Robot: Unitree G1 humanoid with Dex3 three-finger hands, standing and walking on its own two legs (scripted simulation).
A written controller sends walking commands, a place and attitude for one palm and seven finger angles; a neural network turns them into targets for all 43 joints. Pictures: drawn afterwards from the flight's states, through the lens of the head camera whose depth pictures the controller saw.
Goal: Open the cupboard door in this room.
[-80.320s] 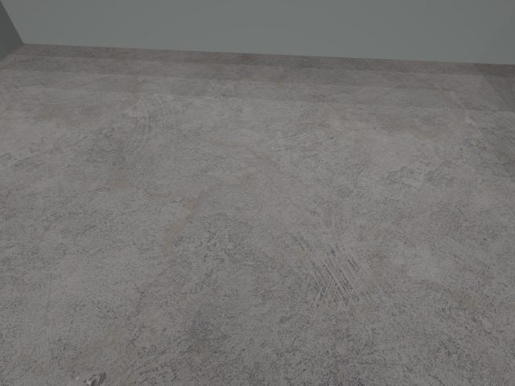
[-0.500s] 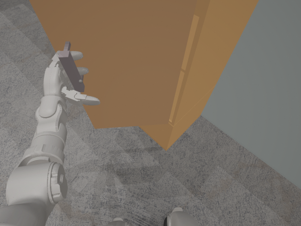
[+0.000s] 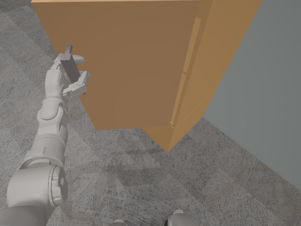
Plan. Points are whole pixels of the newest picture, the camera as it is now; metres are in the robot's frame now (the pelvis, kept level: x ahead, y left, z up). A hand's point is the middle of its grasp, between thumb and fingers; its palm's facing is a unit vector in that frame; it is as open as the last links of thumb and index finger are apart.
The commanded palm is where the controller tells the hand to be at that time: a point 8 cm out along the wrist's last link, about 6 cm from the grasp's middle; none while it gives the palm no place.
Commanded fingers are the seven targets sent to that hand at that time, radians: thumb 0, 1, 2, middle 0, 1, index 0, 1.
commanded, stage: close the thumb around the handle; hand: left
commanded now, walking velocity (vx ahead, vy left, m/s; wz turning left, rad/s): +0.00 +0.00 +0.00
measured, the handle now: (75, 70) +0.52 +0.20 +0.09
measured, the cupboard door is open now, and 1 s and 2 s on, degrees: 49 80 90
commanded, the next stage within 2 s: pull the door open along its arc in 0.12 s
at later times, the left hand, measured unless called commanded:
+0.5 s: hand (81, 89) +0.45 +0.17 +0.09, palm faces +0.03 -1.00 +0.00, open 5.9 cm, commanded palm +0.38 +0.22 +0.09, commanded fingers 0.00 0.90 0.90 -0.40 -1.35 -0.40 -1.35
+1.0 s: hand (108, 133) +0.31 +0.09 +0.10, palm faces +0.38 -0.92 +0.06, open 6.3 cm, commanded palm +0.25 +0.15 +0.09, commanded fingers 0.00 0.90 0.90 -0.40 -1.35 -0.40 -1.35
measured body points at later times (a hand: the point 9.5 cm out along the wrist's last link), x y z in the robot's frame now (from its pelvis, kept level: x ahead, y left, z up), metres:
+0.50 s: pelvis +0.01 +0.00 +0.01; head +0.08 +0.00 +0.45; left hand +0.44 +0.22 +0.09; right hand +0.06 -0.26 -0.11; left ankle -0.02 +0.11 -0.70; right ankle +0.03 -0.12 -0.70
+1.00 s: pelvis +0.02 -0.01 +0.02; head +0.05 -0.02 +0.47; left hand +0.29 +0.14 +0.10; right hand +0.23 -0.21 -0.07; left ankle -0.02 +0.11 -0.70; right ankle +0.03 -0.12 -0.70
